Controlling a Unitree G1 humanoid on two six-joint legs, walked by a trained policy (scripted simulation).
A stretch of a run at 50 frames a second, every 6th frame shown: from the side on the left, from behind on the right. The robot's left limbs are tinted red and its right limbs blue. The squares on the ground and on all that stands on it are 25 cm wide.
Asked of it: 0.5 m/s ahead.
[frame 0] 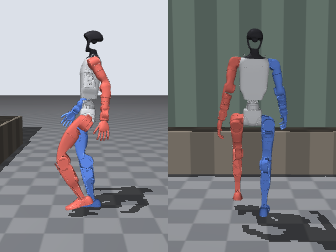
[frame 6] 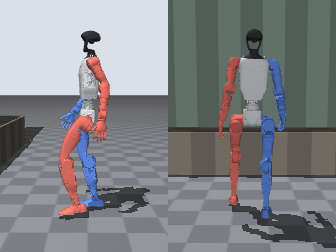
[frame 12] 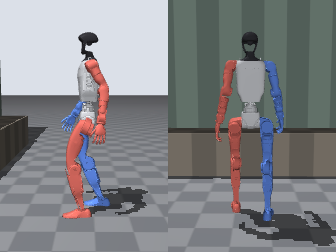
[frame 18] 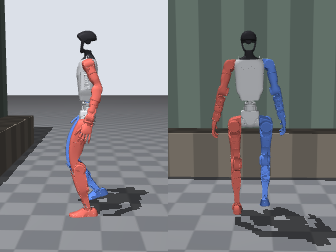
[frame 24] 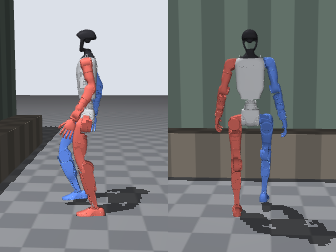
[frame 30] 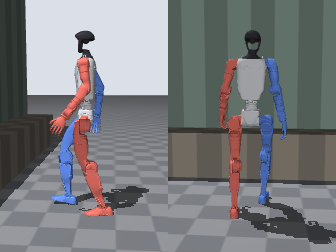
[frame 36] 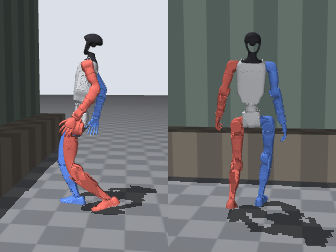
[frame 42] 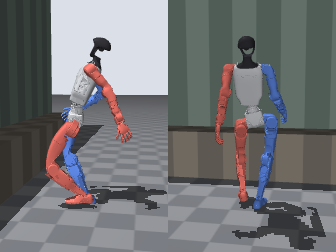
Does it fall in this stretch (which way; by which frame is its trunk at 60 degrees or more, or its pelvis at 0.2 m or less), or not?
no
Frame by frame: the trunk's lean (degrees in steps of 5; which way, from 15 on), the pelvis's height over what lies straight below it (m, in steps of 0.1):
0: 5, 0.8
6: 5, 0.8
12: 0, 0.8
18: 0, 0.8
24: 0, 0.8
30: 0, 0.8
36: 10, 0.7
42: 25 backward, 0.7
